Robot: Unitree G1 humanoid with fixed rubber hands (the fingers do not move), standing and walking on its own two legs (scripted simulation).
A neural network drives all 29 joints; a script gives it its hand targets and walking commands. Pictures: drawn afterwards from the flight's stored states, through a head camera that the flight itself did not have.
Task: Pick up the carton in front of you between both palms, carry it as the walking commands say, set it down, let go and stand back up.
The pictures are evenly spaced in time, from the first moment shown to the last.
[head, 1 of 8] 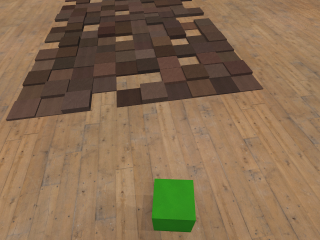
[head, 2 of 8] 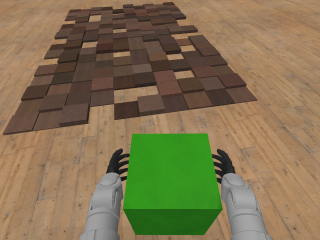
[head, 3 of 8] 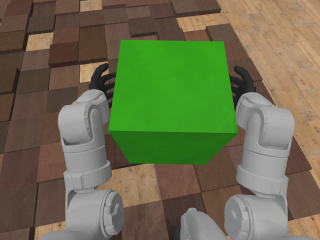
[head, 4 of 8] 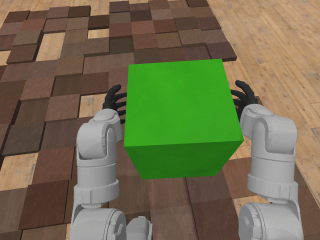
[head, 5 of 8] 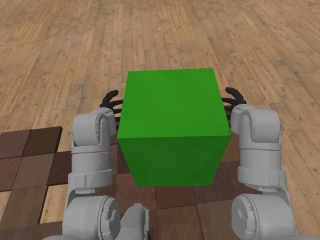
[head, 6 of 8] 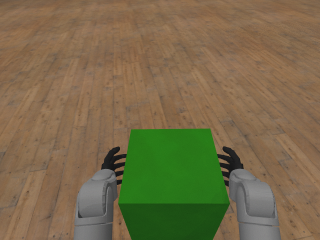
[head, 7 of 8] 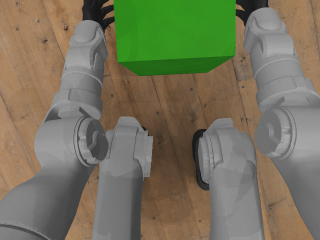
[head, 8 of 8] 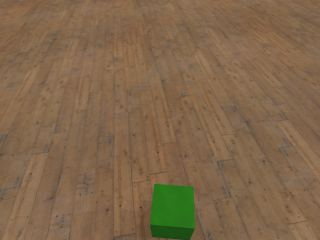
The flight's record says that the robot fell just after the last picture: no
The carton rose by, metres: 0.79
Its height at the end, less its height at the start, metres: +0.00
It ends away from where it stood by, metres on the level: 6.56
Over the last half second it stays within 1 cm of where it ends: yes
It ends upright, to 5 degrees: yes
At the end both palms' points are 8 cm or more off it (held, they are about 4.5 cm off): yes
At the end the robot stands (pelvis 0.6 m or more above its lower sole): yes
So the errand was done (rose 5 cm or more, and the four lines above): yes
